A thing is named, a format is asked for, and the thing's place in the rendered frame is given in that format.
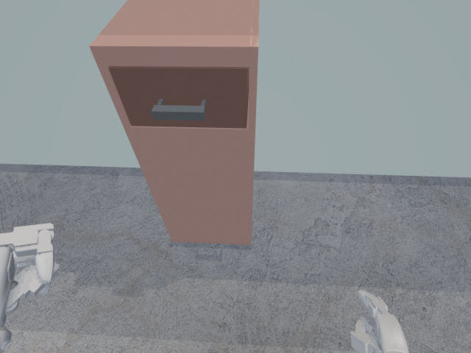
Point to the robot right hand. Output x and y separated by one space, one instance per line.
384 334

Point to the drawer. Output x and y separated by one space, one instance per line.
226 90

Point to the handle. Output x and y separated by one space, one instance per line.
179 112

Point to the robot left hand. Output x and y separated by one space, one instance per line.
31 250

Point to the cabinet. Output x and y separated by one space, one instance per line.
200 178

